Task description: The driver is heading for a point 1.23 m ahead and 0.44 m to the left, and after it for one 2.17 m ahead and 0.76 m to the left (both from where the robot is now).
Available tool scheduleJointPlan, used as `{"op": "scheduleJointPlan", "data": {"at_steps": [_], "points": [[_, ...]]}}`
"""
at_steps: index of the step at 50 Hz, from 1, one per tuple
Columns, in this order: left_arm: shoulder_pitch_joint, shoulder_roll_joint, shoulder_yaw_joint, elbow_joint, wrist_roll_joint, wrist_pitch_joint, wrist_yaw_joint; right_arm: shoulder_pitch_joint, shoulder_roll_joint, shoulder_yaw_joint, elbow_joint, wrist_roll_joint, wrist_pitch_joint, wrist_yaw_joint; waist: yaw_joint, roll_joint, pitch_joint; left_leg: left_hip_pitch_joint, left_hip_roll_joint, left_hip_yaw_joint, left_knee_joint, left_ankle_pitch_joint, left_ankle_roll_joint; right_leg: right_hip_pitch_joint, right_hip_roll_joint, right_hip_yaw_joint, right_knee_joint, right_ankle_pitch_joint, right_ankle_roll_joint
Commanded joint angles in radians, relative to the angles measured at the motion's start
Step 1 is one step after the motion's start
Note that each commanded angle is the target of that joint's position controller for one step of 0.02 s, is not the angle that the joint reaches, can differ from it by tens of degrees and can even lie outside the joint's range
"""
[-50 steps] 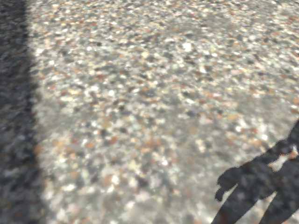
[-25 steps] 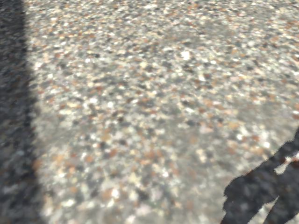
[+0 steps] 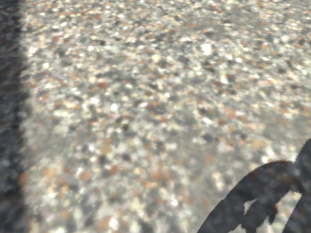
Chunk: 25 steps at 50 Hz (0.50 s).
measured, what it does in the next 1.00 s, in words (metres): walks ahead, turning left: right foot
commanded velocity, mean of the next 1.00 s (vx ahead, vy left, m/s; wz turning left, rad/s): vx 0.49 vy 0.00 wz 0.24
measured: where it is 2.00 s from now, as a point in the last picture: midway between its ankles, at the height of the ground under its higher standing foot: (114, 116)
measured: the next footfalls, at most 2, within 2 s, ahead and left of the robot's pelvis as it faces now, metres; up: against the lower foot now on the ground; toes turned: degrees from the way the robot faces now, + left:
right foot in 0.52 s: +0.47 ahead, -0.10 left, +0.00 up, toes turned -1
left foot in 1.06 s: +0.70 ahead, +0.13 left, +0.00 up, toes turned +25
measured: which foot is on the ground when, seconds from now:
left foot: down 0.00-0.54, up 0.56-1.00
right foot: down 0.00-0.00, up 0.02-0.50, down 0.52-1.00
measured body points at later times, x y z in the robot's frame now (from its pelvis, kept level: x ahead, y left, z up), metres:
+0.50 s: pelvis +0.28 -0.01 +0.01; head +0.32 -0.02 +0.46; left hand +0.49 +0.20 -0.10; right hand +0.18 -0.24 -0.13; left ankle +0.12 +0.06 -0.71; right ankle +0.43 -0.10 -0.71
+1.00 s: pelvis +0.55 +0.01 +0.02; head +0.58 +0.02 +0.46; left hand +0.43 +0.22 -0.13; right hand +0.79 -0.15 -0.10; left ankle +0.66 +0.14 -0.69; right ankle +0.43 -0.10 -0.72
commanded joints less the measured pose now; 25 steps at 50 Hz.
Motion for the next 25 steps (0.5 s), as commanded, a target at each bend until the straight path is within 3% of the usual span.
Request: {"op": "scheduleJointPlan", "data": {"at_steps": [1, 2, 3, 4, 6, 8, 11, 16, 20, 23, 24, 25], "points": [[0.114, 0.057, 0.020, -0.065, -0.031, -0.006, -0.014, 0.498, -0.272, -0.083, 0.097, -0.011, 0.008, -0.012, -0.149, 0.247, -0.368, 0.807, 0.460, -0.868, -0.265, -0.282, 0.234, -0.655, 0.068, 0.031, 0.912, -0.041, -0.022], [0.017, 0.132, 0.036, -0.085, -0.006, -0.001, -0.012, 0.364, -0.229, -0.077, 0.077, 0.018, 0.011, -0.004, -0.114, 0.094, -0.217, 0.666, 0.415, -0.792, -0.320, -0.398, 0.210, -0.749, -0.019, 0.099, 0.943, 0.048, -0.041], [-0.088, 0.138, 0.040, -0.115, 0.002, -0.005, -0.018, 0.276, -0.153, -0.056, 0.059, 0.024, 0.003, -0.001, -0.099, 0.031, -0.094, 0.514, 0.381, -0.634, -0.342, -0.364, 0.184, -0.758, -0.063, 0.089, 0.895, 0.140, -0.045], [-0.121, 0.115, 0.040, -0.123, 0.001, -0.007, -0.021, 0.251, -0.104, -0.043, 0.068, 0.016, -0.007, 0.001, -0.066, -0.014, -0.022, 0.389, 0.337, -0.527, -0.374, -0.229, 0.155, -0.715, -0.096, 0.085, 0.830, 0.182, -0.044], [-0.106, 0.077, 0.037, -0.121, 0.021, 0.018, -0.031, 0.272, -0.057, -0.024, 0.099, 0.011, -0.027, -0.007, -0.014, 0.006, -0.012, 0.272, 0.266, -0.376, -0.392, -0.064, 0.106, -0.612, -0.128, 0.084, 0.736, 0.198, -0.026], [-0.114, 0.061, 0.038, -0.130, 0.024, 0.036, -0.038, 0.333, -0.071, -0.023, 0.125, 0.012, -0.043, -0.011, -0.002, 0.023, -0.010, 0.259, 0.244, -0.310, -0.400, 0.056, 0.104, -0.614, -0.131, 0.060, 0.684, 0.207, -0.009], [-0.251, 0.075, 0.039, -0.185, 0.025, 0.050, -0.045, 0.392, -0.102, -0.025, 0.140, 0.015, -0.046, -0.012, -0.016, 0.033, 0.027, 0.283, 0.223, -0.247, -0.437, 0.098, 0.099, -0.724, -0.153, 0.022, 0.566, 0.303, 0.019], [-0.473, 0.059, 0.025, -0.264, 0.007, 0.045, -0.052, 0.485, -0.095, -0.015, 0.156, 0.019, -0.044, -0.013, -0.076, 0.051, 0.043, 0.357, 0.182, -0.165, -0.428, 0.275, 0.056, -0.726, -0.124, -0.043, 0.258, 0.469, 0.040], [-0.576, 0.072, 0.024, -0.304, 0.004, 0.040, -0.049, 0.562, -0.100, -0.013, 0.182, 0.011, -0.038, -0.023, -0.114, 0.062, 0.046, 0.502, 0.218, -0.177, -0.381, 0.382, 0.060, -0.733, -0.093, -0.060, 0.143, 0.464, 0.018], [-0.552, 0.098, 0.034, -0.318, 0.003, 0.024, -0.044, 0.536, -0.125, -0.019, 0.180, 0.000, -0.030, -0.032, -0.076, 0.069, 0.030, 0.577, 0.246, -0.203, -0.274, 0.581, 0.060, -0.669, -0.060, -0.048, 0.076, 0.351, -0.011], [-0.478, 0.113, 0.042, -0.299, 0.003, 0.017, -0.038, 0.513, -0.138, -0.022, 0.174, 0.000, -0.030, -0.033, -0.041, 0.079, -0.005, 0.569, 0.240, -0.201, -0.197, 0.699, 0.047, -0.563, -0.031, -0.053, 0.050, 0.309, -0.024], [-0.342, 0.135, 0.055, -0.257, 0.005, 0.007, -0.029, 0.495, -0.145, -0.024, 0.170, 0.003, -0.028, -0.030, 0.017, 0.067, -0.074, 0.541, 0.214, -0.188, -0.052, 0.737, 0.032, -0.395, -0.005, -0.063, -0.010, 0.322, -0.043]]}}
Keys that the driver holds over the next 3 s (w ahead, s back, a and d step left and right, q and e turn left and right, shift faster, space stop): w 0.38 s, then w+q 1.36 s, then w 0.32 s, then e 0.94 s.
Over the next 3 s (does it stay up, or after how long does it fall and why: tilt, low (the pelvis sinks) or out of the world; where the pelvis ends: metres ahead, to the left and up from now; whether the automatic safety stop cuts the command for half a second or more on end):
stays up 1.13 0.42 0.02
